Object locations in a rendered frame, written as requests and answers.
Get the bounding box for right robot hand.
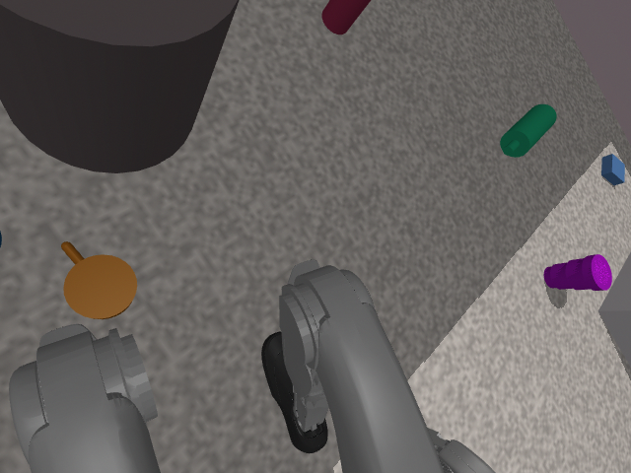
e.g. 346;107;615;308
428;428;496;473

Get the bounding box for right robot foot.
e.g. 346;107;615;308
261;332;328;453

